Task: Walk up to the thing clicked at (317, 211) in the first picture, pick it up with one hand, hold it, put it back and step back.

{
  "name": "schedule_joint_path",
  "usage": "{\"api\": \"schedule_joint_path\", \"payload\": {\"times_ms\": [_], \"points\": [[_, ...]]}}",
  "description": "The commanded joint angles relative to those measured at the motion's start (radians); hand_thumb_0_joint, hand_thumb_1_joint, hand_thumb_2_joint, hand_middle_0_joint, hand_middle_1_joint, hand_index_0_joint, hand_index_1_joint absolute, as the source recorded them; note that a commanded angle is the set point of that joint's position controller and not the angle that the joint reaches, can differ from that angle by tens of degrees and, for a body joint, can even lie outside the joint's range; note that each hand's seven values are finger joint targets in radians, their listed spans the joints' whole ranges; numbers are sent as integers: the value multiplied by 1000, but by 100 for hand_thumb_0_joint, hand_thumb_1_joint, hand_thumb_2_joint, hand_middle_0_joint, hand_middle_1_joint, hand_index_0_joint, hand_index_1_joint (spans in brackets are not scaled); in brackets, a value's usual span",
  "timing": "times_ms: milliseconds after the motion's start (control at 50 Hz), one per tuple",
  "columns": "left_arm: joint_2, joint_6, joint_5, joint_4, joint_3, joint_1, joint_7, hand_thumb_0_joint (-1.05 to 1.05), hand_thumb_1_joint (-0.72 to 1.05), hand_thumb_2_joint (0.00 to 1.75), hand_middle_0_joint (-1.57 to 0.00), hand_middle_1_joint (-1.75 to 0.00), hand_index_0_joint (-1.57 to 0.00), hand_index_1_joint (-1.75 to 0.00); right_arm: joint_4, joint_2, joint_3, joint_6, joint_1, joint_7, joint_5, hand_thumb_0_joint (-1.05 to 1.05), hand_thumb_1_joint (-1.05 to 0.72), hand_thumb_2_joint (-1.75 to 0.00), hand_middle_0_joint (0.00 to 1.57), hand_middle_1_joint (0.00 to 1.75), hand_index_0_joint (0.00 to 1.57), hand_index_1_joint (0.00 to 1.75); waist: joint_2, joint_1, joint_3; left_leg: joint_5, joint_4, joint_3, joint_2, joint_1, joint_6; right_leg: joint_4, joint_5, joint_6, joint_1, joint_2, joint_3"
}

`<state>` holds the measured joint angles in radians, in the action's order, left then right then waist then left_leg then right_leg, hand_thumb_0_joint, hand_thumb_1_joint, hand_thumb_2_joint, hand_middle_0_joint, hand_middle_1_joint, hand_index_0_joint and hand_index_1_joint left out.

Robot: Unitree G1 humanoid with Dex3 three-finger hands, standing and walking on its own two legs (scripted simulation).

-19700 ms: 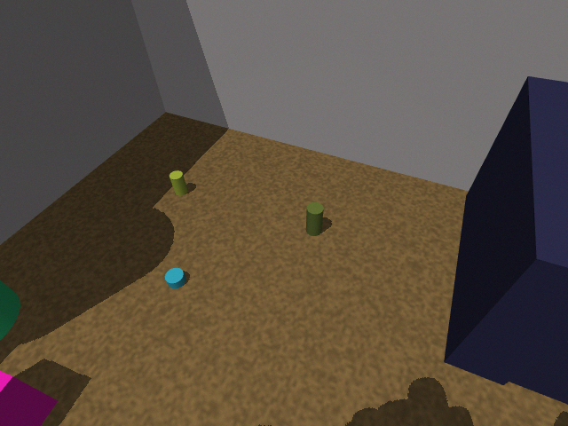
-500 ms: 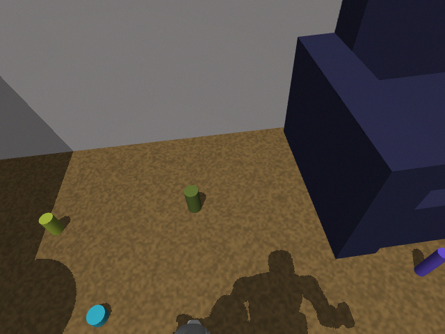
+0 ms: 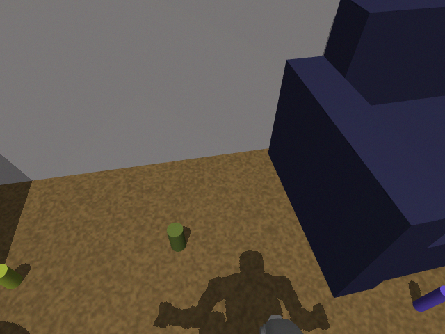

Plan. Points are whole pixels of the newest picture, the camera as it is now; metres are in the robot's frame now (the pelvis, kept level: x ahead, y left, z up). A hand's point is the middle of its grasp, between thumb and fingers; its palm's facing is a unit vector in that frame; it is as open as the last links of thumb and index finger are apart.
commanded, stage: walk up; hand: left
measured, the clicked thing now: (176, 237) +0.66 +0.20 -0.70
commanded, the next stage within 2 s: none
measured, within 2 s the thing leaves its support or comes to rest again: neither
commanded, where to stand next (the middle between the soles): +0.32 +0.00 m, yaw +0 degrees
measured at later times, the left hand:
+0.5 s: hand out of the picture +0.18 +0.28 -0.14, palm faces -0.01 -0.93 -0.37, open 7.4 cm
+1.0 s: hand (100, 288) +0.28 +0.28 -0.17, palm faces -0.06 -0.92 -0.38, open 7.4 cm
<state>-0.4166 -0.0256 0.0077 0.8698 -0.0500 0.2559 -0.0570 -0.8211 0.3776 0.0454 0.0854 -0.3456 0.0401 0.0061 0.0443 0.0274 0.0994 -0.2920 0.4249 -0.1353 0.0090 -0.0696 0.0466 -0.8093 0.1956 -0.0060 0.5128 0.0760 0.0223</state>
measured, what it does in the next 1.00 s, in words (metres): walks ahead: right foot, then left foot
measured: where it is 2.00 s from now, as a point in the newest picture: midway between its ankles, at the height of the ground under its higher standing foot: outside the picture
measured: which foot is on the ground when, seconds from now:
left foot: down 0.00-0.16, up 0.18-0.52, down 0.54-1.00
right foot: up 0.00-0.10, down 0.12-0.56, up 0.58-0.94, down 0.96-1.00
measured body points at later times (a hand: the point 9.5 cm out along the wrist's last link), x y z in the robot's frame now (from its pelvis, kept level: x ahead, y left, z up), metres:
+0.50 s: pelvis +0.14 +0.00 -0.01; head +0.14 +0.00 +0.44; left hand +0.18 +0.32 -0.11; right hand +0.20 -0.33 -0.11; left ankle +0.24 +0.14 -0.72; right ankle +0.15 -0.13 -0.74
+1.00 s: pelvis +0.20 +0.02 -0.02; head +0.23 +0.02 +0.43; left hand +0.28 +0.33 -0.14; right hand +0.27 -0.29 -0.14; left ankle +0.24 +0.14 -0.74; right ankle +0.24 -0.11 -0.74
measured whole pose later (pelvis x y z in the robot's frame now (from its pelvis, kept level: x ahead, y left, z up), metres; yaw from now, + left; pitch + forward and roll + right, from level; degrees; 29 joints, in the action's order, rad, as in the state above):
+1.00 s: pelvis +0.20 +0.02 -0.02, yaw -2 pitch -4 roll -1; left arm -0.37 0.00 0.01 0.98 -0.03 0.18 -0.01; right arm -0.90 0.38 0.01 0.03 -0.20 0.00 0.00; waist -0.03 0.01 0.14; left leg -0.32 0.71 -0.10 -0.09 -0.32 0.01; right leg -0.65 0.28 0.00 0.30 0.01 -0.02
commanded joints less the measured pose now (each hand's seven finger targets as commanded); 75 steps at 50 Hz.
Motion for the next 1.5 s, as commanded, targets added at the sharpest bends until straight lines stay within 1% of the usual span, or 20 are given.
{"api": "schedule_joint_path", "payload": {"times_ms": [0, 60, 100, 140, 160, 240, 280, 440, 520, 560, 600, 660, 840, 920, 960, 980, 1000, 1080, 1180, 1480], "points": [[-136, -41, -1, -88, -46, -30, -4, 0, 90, 90, -20, -30, -20, -30, 89, 266, 85, 12, 24, -17, 2, 0, -90, -90, 20, 30, 20, 30, -160, -9, -7, 379, -106, 137, -254, -102, 147, 170, -82, -17, -124, 14, -44], [-158, -50, 4, -61, -61, 21, 2, 0, 90, 90, -20, -30, -20, -30, 102, 273, 88, 1, 28, -18, 1, 0, -90, -90, 20, 30, 20, 30, -108, -38, -49, 178, -13, 182, -265, -168, 133, 240, -46, -33, -306, -21, -56], [-228, -72, 12, -31, -91, 145, 22, 0, 90, 90, -20, -30, -20, -30, 104, 200, 58, -1, -33, -13, 0, 0, -90, -90, 20, 30, 20, 30, 94, -97, -156, 194, 343, 91, -148, -246, 83, 363, 59, -64, -541, -14, 7], [-325, -79, 5, -57, -110, 181, 36, 0, 90, 90, -20, -30, -20, -30, 95, 197, 45, -11, -81, -14, -3, 0, -90, -90, 20, 30, 20, 30, 200, -107, -155, -251, 666, 91, 17, -553, 4, 532, 186, -230, -652, 338, 591], [-330, -72, -6, -57, -108, 148, 37, 0, 90, 90, -20, -30, -20, -30, 80, 264, 63, -19, -49, -24, 7, 0, -90, -90, 20, 30, 20, 30, 147, -106, -118, -279, 719, 147, -36, -548, 2, 531, 192, -301, -562, 377, 646], [-238, -75, -18, -75, -76, 55, 44, 0, 90, 90, -20, -30, -20, -30, 27, 224, 61, -32, -62, -8, -7, 0, -90, -90, 20, 30, 20, 30, 93, -32, -29, -95, 639, 195, -88, -462, -9, 538, 7, -178, -353, 185, 245], [-239, -78, -8, -88, -73, 32, 40, 0, 90, 90, -20, -30, -20, -30, 15, 220, 65, -39, -72, 3, 3, 0, -90, -90, 20, 30, 20, 30, 102, -24, -26, -33, 604, 163, -88, -410, -23, 564, 70, -195, -263, 151, 167], [-263, -60, 11, -119, -82, 20, 16, 0, 90, 90, -20, -30, -20, -30, 11, 216, 82, -18, 22, 21, 15, 0, -90, -90, 20, 30, 20, 30, 129, -45, -8, 74, 234, 96, -92, -240, -58, 560, 347, -196, -113, 159, 110], [-182, -35, 13, -118, -47, -2, 24, 0, 90, 90, -20, -30, -20, -30, -68, 241, 96, 4, -162, -16, 22, 0, -90, -90, 20, 30, 20, 30, -76, 54, -89, 21, 110, 87, -47, 57, -31, 205, 326, -131, 14, 76, 26], [-81, -15, -4, -94, -10, 106, 36, 0, 90, 90, -20, -30, -20, -30, -17, 327, 96, 16, -87, -36, 34, 0, -90, -90, 20, 30, 20, 30, -304, -6, -25, -229, -209, 672, -386, -12, 70, -175, 315, -35, 176, -118, -18], [-217, -5, 0, -52, -44, 96, 59, 0, 90, 90, -20, -30, -20, -30, 1, 348, 102, 7, -21, -37, 12, 0, -90, -90, 20, 30, 20, 30, -227, -13, 17, -64, -177, 681, -438, -132, 181, -266, 329, -44, 82, -41, 60], [-195, 0, -11, -14, -42, 107, 59, 0, 90, 90, -20, -30, -20, -30, 11, 276, 71, 17, 4, -53, 7, 0, -90, -90, 20, 30, 20, 30, -201, -39, -34, 442, -77, 339, -301, -94, 106, -231, 240, -35, 21, -26, 95], [-137, 23, -8, 25, -26, 5, 58, 0, 90, 90, -20, -30, -20, -30, 3, 262, 51, -13, 72, -66, 1, 0, -90, -90, 20, 30, 20, 30, -221, -24, -111, 592, 47, 186, -265, -153, 121, 45, 121, -12, -186, -37, -35], [-137, 6, 0, 69, -27, 28, 63, 0, 90, 90, -20, -30, -20, -30, -4, 242, 38, -37, 137, -61, -14, 0, -90, -90, 20, 30, 20, 30, -134, -64, -160, 365, 162, 192, -241, -206, 80, 330, -10, -43, -352, -43, -24], [-224, -15, 15, 59, -46, -31, 67, 0, 90, 90, -20, -30, -20, -30, -10, 161, 9, -40, 112, -59, -21, 0, -90, -90, 20, 30, 20, 30, 102, -28, -165, 93, 271, 127, -122, -318, -11, 403, -140, -116, -395, 159, 277], [-246, -8, 3, 52, -41, -107, 63, 0, 90, 90, -20, -30, -20, -30, -35, 172, 13, -47, 123, -64, -20, 0, -90, -90, 20, 30, 20, 30, 117, -19, -125, -148, 264, 99, -49, -230, -25, 423, -87, -210, -242, 232, 309], [-242, -4, 5, 41, -35, -172, 59, 0, 90, 90, -20, -30, -20, -30, -73, 188, 22, -51, 98, -66, -13, 0, -90, -90, 20, 30, 20, 30, 130, 0, -94, -182, 263, 109, -54, -141, -24, 425, -3, -209, -132, 231, 300], [-162, -2, 0, 65, -11, -190, 54, 0, 90, 90, -20, -30, -20, -30, -127, 212, 19, -37, 162, -47, -6, 0, -90, -90, 20, 30, 20, 30, 90, -7, -93, 25, 34, 185, -133, -107, 3, 408, 112, -52, -165, 66, 109], [-159, 3, 0, 107, -10, -216, 47, 0, 90, 90, -20, -30, -20, -30, -180, 203, -1, -35, 203, -36, 6, 0, -90, -90, 20, 30, 20, 30, 45, -24, -42, -64, -52, 187, -122, -165, -14, 500, 290, -47, -211, 66, 139], [-139, 1, -8, 197, 1, -237, 46, 0, 90, 90, -20, -30, -20, -30, -265, 200, -13, -21, 259, -48, 6, 0, -90, -90, 20, 30, 20, 30, -66, -32, -144, 180, -127, 181, -154, -99, -24, 499, -105, -26, -397, 57, 62]]}}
